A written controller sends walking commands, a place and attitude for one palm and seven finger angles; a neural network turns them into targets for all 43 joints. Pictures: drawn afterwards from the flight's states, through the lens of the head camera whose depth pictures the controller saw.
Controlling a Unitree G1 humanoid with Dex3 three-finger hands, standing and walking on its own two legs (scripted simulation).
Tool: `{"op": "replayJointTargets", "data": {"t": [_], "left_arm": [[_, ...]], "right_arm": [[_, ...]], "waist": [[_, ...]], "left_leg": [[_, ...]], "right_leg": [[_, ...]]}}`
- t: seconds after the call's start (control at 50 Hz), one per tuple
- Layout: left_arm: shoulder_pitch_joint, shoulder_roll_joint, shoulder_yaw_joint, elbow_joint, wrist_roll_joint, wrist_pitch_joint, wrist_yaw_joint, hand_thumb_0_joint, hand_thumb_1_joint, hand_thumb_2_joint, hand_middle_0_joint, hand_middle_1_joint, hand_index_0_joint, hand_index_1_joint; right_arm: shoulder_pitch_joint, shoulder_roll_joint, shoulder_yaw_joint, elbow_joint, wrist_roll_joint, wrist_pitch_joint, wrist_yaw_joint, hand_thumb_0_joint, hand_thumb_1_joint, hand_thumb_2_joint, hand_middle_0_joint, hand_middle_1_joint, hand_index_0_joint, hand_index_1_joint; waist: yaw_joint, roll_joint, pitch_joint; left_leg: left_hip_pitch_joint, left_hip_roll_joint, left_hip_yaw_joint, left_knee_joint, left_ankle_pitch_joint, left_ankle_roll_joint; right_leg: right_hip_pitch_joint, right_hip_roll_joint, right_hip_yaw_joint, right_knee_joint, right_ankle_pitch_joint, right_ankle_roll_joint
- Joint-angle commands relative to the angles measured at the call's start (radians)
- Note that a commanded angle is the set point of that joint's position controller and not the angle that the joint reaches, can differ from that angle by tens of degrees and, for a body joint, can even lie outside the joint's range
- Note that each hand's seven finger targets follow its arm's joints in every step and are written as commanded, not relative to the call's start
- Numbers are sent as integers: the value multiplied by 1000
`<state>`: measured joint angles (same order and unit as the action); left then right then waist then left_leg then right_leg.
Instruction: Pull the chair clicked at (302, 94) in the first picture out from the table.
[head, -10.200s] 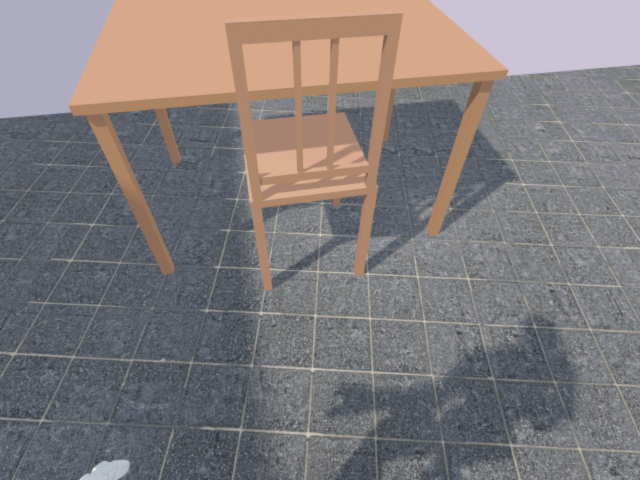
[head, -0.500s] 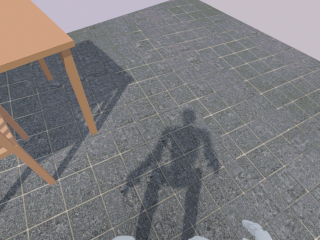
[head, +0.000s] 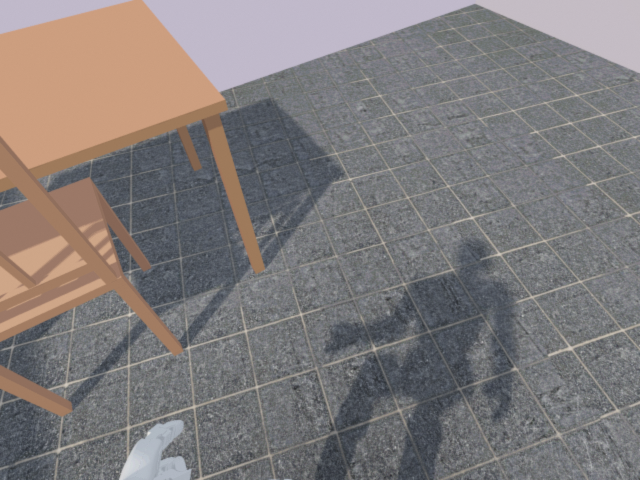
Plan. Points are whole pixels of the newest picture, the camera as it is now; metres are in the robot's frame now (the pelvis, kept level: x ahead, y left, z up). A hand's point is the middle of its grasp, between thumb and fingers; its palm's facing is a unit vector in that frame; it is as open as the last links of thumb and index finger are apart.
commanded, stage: turn to face it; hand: left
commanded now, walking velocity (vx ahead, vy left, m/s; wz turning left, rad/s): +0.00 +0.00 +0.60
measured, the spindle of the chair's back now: out of the picture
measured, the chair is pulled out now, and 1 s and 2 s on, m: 0.00 0.00 0.00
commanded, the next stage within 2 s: take the last steps up to it in 0.62 s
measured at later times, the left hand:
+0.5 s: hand out of the picture -0.09 +0.25 -0.18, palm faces +0.36 -0.89 -0.27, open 7.4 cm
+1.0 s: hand out of the picture -0.01 +0.24 -0.15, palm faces +0.38 -0.89 -0.25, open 7.4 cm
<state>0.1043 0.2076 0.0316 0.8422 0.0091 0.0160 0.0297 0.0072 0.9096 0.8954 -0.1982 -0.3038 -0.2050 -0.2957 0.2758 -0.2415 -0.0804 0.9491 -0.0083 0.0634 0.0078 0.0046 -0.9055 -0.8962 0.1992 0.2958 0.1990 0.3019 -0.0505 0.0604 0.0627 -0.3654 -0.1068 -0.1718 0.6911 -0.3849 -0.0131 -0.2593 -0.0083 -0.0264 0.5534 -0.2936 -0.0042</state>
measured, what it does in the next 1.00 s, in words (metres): steps on the spot, turning left: left foot, then right foot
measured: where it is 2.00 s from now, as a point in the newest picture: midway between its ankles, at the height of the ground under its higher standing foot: (265, 460)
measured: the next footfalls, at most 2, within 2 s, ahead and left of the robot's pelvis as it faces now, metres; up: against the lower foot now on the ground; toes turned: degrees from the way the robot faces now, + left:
left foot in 0.46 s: -0.03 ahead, +0.14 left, +0.00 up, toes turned +21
right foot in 1.00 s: +0.05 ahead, -0.05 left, +0.00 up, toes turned +19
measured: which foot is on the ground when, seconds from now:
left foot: up 0.00-0.44, down 0.46-1.00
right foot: down 0.00-0.46, up 0.48-0.98, down 1.00-1.00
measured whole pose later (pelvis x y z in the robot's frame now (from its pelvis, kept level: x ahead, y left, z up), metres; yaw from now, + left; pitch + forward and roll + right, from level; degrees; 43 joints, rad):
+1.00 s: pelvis -0.01 +0.03 +0.00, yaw +23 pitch -1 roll +2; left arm 0.21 0.19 0.04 0.97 0.03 0.01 -0.01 0.01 0.91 0.90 -0.20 -0.30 -0.20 -0.30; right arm 0.35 -0.20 -0.04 1.03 -0.02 0.01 -0.01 0.00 -0.91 -0.90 0.20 0.30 0.20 0.30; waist -0.03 0.02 0.00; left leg -0.19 -0.06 -0.01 0.49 -0.28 0.04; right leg -0.22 -0.04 -0.07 0.55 -0.37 0.04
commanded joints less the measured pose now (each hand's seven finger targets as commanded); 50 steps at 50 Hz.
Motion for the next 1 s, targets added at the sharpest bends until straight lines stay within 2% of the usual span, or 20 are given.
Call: {"op": "replayJointTargets", "data": {"t": [0.0, 0.04, 0.08, 0.22, 0.34, 0.38, 0.4, 0.42, 0.44, 0.46, 0.48, 0.5, 0.52, 0.58, 0.7, 0.84, 0.9, 0.94, 0.96, 0.98], "left_arm": [[38, 205, 60, -64, 3, -23, 19, 0, 900, 900, -200, -300, -200, -300], [-4, 159, 44, -73, 1, -23, 9, 0, 900, 900, -200, -300, -200, -300], [27, 156, 43, -60, 5, -27, 7, 0, 900, 900, -200, -300, -200, -300], [166, 194, 57, -10, 15, -24, 6, 0, 900, 900, -200, -300, -200, -300], [210, 227, 71, 24, 24, -13, 3, 0, 900, 900, -200, -300, -200, -300], [198, 223, 72, 36, 20, -9, 2, 0, 900, 900, -200, -300, -200, -300], [179, 216, 72, 34, 9, -5, 1, 0, 900, 900, -200, -300, -200, -300], [196, 168, 64, 15, 0, 1, -3, 0, 900, 900, -200, -300, -200, -300], [152, 102, 37, -22, 0, 6, -7, 0, 900, 900, -200, -300, -200, -300], [127, 133, 38, -18, 5, 17, 1, 0, 900, 900, -200, -300, -200, -300], [118, 122, 37, -12, 7, 19, -1, 0, 900, 900, -200, -300, -200, -300], [101, 115, 41, 17, 7, 21, 0, 0, 900, 900, -200, -300, -200, -300], [106, 133, 43, 39, 5, 22, -4, 0, 900, 900, -200, -300, -200, -300], [161, 128, 44, 75, 4, 21, -14, 0, 900, 900, -200, -300, -200, -300], [133, 116, 38, 77, 3, 25, -5, 0, 900, 900, -200, -300, -200, -300], [35, 76, 29, 44, 15, 2, -30, 0, 900, 900, -200, -300, -200, -300], [84, 56, 26, 58, 15, -15, -37, 0, 900, 900, -200, -300, -200, -300], [201, 50, 29, 109, 15, -28, -36, 0, 900, 900, -200, -300, -200, -300], [276, 85, 38, 136, 20, -40, -29, 0, 900, 900, -200, -300, -200, -300], [352, 175, 56, 155, 31, -49, -17, 0, 900, 900, -200, -300, -200, -300]], "right_arm": [[-24, -112, -43, -85, -13, -11, -1, 0, -900, -900, 200, 300, 200, 300], [0, -96, -38, -61, -17, -2, 15, 0, -900, -900, 200, 300, 200, 300], [-8, -88, -36, -60, -13, 2, 22, 0, -900, -900, 200, 300, 200, 300], [-139, -77, -17, -87, -11, 3, 23, 0, -900, -900, 200, 300, 200, 300], [-192, -56, 7, -106, 0, -20, 18, 0, -900, -900, 200, 300, 200, 300], [-141, -61, 7, -95, 0, -30, 13, 0, -900, -900, 200, 300, 200, 300], [-77, -91, 1, -79, -2, -39, 12, 0, -900, -900, 200, 300, 200, 300], [-28, -191, -21, -72, -9, -51, 7, 0, -900, -900, 200, 300, 200, 300], [35, -283, -41, -63, -4, -51, -4, 0, -900, -900, 200, 300, 200, 300], [49, -274, -36, -47, -5, -40, -10, 0, -900, -900, 200, 300, 200, 300], [11, -237, -23, -57, -8, -44, -18, 0, -900, -900, 200, 300, 200, 300], [-33, -207, -18, -60, -13, -48, -29, 0, -900, -900, 200, 300, 200, 300], [-87, -178, -7, -70, -11, -46, -32, 0, -900, -900, 200, 300, 200, 300], [-112, -150, 9, -77, -3, -55, -31, 0, -900, -900, 200, 300, 200, 300], [-50, -127, 11, -51, -4, -59, -33, 0, -900, -900, 200, 300, 200, 300], [36, -121, 2, -9, -19, -70, -30, 0, -900, -900, 200, 300, 200, 300], [32, -115, 6, 8, -21, -75, -29, 0, -900, -900, 200, 300, 200, 300], [15, -99, 12, 20, -15, -75, -29, 0, -900, -900, 200, 300, 200, 300], [19, -58, 19, 25, -8, -80, -27, 0, -900, -900, 200, 300, 200, 300], [25, 12, 34, 7, 4, -87, -22, 0, -900, -900, 200, 300, 200, 300]], "waist": [[34, -207, -64], [7, -212, -14], [15, -244, -4], [79, -248, -26], [109, -301, -79], [76, -278, -111], [34, -213, -146], [5, 43, -201], [-29, 283, -206], [-30, 166, -212], [-12, 124, -163], [-2, 180, -123], [20, 155, -76], [51, 92, -67], [43, 66, -63], [5, 86, 8], [34, 69, 10], [90, 10, -6], [120, -82, -23], [150, -335, -36]], "left_leg": [[-198, 95, 44, 488, -126, -38], [-208, 115, 100, 561, -7, -55], [-210, 123, 123, 570, 37, -66], [-183, 145, 187, 362, -24, -82], [-27, 121, 257, 69, -77, -44], [95, 110, 270, -111, 29, -32], [227, 126, 254, -275, 190, -20], [429, 297, 45, -333, 430, 42], [484, 515, -209, -336, 898, 158], [439, 542, -133, -289, 943, 224], [383, 497, -72, -300, 894, 219], [346, 439, -63, -298, 895, 205], [299, 403, -17, -305, 869, 190], [270, 339, 49, -335, 802, 157], [293, 345, -6, -376, 703, 175], [208, 351, -165, -497, -31, 215], [123, 326, -163, -481, -112, 202], [-7, 260, -105, -386, -175, 154], [-121, 188, -36, -243, -184, 112], [-314, 64, 130, 38, -178, 53]], "right_leg": [[94, -411, 268, -275, 260, -143], [66, -312, 97, -250, 278, -98], [64, -294, 34, -252, 287, -77], [173, -337, -25, -213, 417, -105], [197, -365, -57, -123, 575, -117], [166, -351, -85, -44, 542, -76], [105, -327, -127, 55, 469, -30], [-99, -232, -176, 259, 183, 42], [-312, -120, -130, 434, -382, 99], [-283, -135, -32, 522, -375, 77], [-292, -140, -21, 554, -319, 78], [-301, -136, -3, 579, -270, 86], [-291, -133, 10, 597, -207, 87], [-250, -110, -5, 599, -106, 93], [-237, -96, 9, 509, -81, 105], [-201, -69, -19, 270, -155, 66], [-53, -36, -40, 95, -141, 48], [181, -17, -61, -102, -34, 41], [329, -82, 17, -204, -76, 25], [447, -320, 318, -346, -306, -49]]}}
